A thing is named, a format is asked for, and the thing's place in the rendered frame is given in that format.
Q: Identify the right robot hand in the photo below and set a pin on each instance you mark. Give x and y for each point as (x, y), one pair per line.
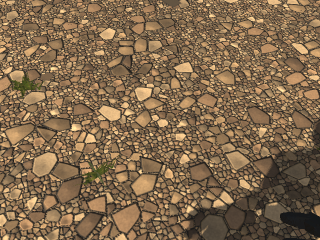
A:
(308, 221)

